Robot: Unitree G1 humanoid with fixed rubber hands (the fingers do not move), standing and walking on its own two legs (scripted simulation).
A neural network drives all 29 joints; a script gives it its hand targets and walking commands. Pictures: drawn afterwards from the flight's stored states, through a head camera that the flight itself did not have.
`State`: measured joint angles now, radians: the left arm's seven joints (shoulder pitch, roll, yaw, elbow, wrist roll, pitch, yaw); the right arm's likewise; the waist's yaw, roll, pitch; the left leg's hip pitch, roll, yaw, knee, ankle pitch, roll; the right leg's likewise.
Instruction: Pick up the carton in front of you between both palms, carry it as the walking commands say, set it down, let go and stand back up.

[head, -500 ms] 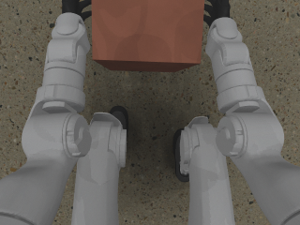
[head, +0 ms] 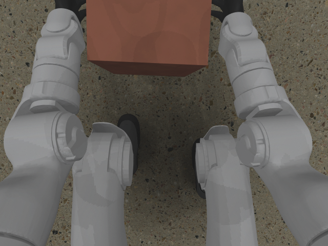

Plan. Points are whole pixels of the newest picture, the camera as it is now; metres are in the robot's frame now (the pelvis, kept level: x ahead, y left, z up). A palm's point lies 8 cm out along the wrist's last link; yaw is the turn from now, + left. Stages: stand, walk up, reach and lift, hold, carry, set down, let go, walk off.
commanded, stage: set down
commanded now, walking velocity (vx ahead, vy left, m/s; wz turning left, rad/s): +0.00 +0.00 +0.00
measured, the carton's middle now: (150, 26) +0.52 +0.08 -0.24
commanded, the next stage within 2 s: let go in 1.94 s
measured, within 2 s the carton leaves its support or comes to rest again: rests again in 0.62 s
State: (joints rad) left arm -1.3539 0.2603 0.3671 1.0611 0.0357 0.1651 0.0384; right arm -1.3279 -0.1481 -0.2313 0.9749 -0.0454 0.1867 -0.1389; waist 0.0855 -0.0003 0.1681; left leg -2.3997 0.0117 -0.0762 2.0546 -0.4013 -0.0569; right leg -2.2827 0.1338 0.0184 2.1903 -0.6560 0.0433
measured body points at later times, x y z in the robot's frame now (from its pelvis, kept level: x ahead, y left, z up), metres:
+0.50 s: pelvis +0.00 +0.01 +0.00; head +0.36 +0.01 +0.26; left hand +0.52 +0.24 -0.17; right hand +0.55 -0.08 -0.18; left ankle +0.15 +0.14 -0.34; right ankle +0.09 -0.11 -0.34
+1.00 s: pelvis +0.00 +0.01 +0.00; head +0.37 +0.02 +0.25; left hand +0.52 +0.26 -0.18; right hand +0.56 -0.12 -0.17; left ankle +0.15 +0.14 -0.34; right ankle +0.09 -0.11 -0.34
